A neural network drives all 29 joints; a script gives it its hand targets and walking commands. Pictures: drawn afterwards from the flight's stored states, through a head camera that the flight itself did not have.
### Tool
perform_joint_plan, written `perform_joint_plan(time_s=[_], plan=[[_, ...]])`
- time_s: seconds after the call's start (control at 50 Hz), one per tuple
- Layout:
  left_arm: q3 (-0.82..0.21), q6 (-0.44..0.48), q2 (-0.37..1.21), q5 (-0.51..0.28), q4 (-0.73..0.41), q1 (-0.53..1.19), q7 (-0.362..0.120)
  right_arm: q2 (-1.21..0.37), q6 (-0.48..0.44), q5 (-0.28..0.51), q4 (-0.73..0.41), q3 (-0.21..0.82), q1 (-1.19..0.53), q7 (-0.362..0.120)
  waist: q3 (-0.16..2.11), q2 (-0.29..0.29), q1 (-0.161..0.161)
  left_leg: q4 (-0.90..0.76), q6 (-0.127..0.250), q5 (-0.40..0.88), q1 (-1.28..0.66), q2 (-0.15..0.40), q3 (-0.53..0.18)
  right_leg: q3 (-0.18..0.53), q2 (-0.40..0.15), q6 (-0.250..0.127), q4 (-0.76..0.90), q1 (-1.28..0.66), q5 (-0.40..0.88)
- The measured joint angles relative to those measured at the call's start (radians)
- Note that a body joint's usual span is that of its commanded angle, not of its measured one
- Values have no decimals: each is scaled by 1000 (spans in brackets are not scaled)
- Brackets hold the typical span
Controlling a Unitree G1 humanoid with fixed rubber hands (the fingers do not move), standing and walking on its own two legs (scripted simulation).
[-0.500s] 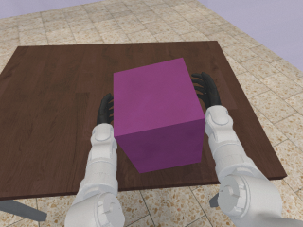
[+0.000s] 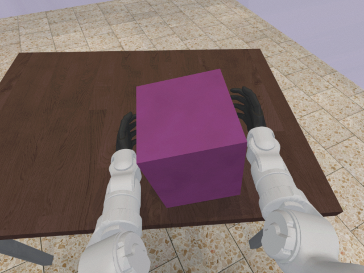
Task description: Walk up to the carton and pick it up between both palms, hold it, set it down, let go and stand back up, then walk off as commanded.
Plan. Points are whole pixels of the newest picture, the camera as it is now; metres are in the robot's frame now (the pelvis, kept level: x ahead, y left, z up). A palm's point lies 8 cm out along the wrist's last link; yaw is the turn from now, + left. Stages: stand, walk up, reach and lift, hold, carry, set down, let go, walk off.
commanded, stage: set down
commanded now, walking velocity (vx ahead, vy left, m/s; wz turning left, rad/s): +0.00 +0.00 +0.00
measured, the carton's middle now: (191, 143) +0.43 +0.00 +0.01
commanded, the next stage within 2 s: none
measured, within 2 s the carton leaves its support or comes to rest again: rests again in 0.20 s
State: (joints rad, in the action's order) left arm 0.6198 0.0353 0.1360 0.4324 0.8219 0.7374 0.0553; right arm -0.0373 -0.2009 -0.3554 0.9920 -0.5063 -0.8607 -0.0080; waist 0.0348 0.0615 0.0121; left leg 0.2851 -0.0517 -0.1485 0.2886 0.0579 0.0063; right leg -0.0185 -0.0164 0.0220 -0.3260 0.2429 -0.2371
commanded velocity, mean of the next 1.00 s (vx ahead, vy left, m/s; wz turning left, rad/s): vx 0.00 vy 0.00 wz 0.00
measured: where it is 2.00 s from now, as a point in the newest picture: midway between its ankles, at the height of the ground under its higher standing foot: outside the picture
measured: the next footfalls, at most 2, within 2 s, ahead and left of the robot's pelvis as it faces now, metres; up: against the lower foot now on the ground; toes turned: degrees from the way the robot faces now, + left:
none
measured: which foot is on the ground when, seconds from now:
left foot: down 0.00-1.00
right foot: down 0.00-1.00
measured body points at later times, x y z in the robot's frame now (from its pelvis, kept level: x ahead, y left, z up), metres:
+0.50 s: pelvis -0.02 +0.01 -0.01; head +0.04 +0.01 +0.43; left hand +0.41 +0.18 +0.03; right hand +0.43 -0.17 +0.06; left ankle -0.02 +0.16 -0.75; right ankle -0.06 -0.12 -0.75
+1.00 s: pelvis -0.04 +0.01 -0.02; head +0.00 +0.01 +0.43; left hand +0.42 +0.18 +0.10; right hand +0.44 -0.18 +0.13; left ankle -0.02 +0.16 -0.75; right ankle -0.06 -0.12 -0.75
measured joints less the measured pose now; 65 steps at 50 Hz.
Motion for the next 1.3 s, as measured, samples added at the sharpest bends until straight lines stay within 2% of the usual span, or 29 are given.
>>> perform_joint_plan(time_s=[0.06,0.18,0.3,0.48,0.62,0.74,0.98,1.14,1.3], plan=[[-41,9,-15,-52,29,0,29,9,1,21,15,5,0,0,-2,-1,0,6,0,-2,3,1,1,1,1,-1,-1,1,0],[-176,33,-75,-178,181,35,91,94,8,224,128,135,-1,16,17,-17,-19,82,0,-33,71,20,8,12,19,-9,-25,52,0],[-252,112,-133,-293,341,88,108,166,8,377,192,285,-1,31,68,-44,-38,149,0,-50,172,34,11,21,32,-11,-64,144,0],[-361,190,-247,-463,514,162,108,225,8,501,220,422,-15,38,147,-68,-59,196,0,-55,276,36,11,25,34,-11,-120,254,-1],[-488,184,-291,-595,573,221,106,264,21,585,279,482,-71,18,172,-64,-62,232,0,-55,314,36,11,27,34,-11,-157,293,-1],[-551,125,-300,-664,586,300,105,311,79,638,299,513,-139,-9,177,-58,-62,254,0,-54,331,36,11,29,34,-11,-182,312,-1],[-573,-22,-318,-680,562,382,110,366,169,702,307,560,-224,-29,201,-55,-74,246,0,-50,332,36,11,29,35,-11,-178,314,0],[-573,-133,-335,-651,414,382,114,385,207,739,307,575,-253,-28,218,-59,-90,198,0,-28,332,36,11,27,35,-11,-130,314,22],[-545,-250,-339,-610,312,383,115,411,246,740,300,575,-288,-14,232,-69,-99,146,0,3,332,37,11,25,37,-11,-65,308,60]])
